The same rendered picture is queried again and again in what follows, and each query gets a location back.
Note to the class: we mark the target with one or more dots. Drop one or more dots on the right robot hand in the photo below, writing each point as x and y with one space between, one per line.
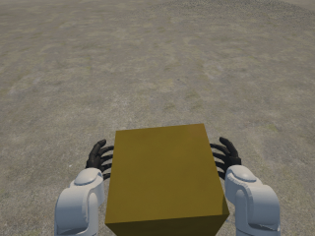
230 158

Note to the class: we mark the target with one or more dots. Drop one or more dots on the left robot forearm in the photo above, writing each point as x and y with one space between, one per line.
76 209

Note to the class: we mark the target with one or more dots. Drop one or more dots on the right robot forearm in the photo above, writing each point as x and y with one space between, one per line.
256 206

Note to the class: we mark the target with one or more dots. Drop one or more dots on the carton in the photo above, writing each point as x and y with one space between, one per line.
164 182

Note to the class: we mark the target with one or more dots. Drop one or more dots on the left robot hand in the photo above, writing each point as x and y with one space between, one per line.
96 159

